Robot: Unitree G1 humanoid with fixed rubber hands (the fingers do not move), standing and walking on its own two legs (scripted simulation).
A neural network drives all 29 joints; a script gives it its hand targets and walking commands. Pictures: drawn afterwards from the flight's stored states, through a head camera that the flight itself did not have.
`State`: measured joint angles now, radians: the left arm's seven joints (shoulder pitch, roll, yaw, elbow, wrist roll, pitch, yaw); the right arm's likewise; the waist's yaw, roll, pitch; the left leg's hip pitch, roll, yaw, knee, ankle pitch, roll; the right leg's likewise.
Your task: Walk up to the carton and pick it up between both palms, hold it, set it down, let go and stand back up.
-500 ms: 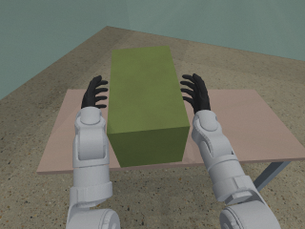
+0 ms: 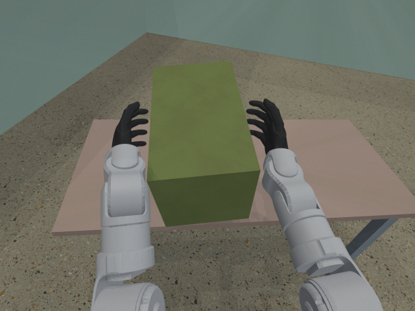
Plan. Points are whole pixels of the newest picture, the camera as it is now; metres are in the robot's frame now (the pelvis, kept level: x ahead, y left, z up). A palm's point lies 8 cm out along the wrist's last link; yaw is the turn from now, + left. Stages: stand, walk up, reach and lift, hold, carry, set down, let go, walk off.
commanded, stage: hold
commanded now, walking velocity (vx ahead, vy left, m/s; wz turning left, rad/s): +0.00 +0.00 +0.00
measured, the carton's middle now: (199, 140) +0.45 +0.02 +0.11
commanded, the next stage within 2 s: set down in 1.54 s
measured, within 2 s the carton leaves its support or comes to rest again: neither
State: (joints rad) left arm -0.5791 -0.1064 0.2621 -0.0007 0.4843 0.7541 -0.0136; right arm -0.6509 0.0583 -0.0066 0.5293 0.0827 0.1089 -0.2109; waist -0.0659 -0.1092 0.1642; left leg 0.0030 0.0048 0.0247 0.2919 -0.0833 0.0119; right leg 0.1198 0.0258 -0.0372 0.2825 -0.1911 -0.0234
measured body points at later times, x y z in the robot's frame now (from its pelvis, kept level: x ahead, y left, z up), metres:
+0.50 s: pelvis +0.00 +0.00 +0.00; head -0.02 +0.04 +0.45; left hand +0.37 +0.16 +0.17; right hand +0.38 -0.11 +0.18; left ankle +0.07 +0.11 -0.75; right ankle +0.00 -0.10 -0.75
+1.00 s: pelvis +0.00 +0.00 +0.00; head -0.03 +0.04 +0.45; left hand +0.37 +0.16 +0.17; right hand +0.38 -0.11 +0.18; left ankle +0.07 +0.11 -0.75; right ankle +0.00 -0.10 -0.75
